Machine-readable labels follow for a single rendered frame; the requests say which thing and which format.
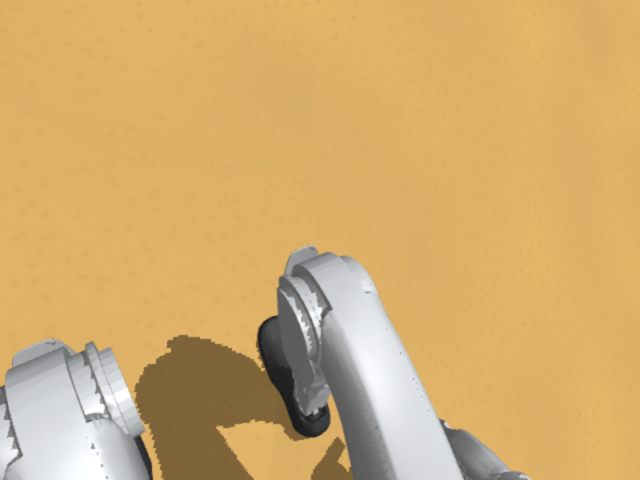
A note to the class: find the right robot hand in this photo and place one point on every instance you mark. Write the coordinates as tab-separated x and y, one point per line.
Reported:
475	460

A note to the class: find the left robot foot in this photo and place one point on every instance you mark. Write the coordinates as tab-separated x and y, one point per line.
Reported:
144	455

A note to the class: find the right robot foot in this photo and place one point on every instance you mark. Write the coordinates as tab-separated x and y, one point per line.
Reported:
280	374

